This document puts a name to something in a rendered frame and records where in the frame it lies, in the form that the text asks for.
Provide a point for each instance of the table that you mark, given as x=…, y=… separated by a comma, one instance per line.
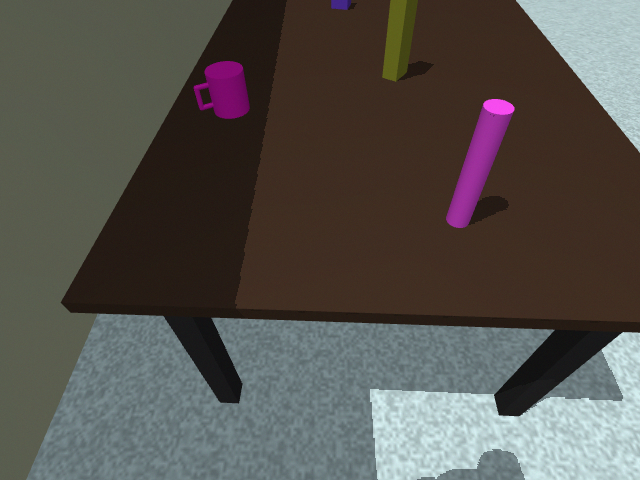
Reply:
x=327, y=201

